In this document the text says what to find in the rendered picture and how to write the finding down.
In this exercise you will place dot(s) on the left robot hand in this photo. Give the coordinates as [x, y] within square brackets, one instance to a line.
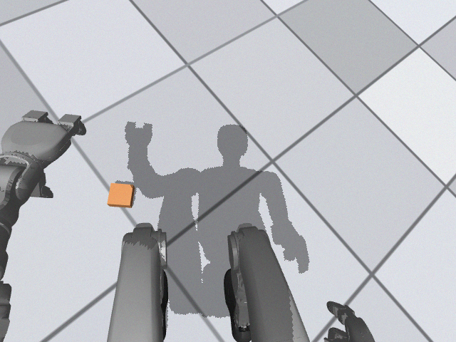
[38, 138]

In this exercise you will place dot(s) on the left robot arm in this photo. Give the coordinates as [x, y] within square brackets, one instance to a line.
[19, 175]

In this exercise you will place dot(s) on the right robot foot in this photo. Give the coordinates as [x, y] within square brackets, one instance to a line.
[239, 334]

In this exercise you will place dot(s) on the right robot hand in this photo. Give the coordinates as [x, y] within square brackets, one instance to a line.
[356, 328]

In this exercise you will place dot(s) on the small box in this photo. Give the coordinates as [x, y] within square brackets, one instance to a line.
[121, 195]

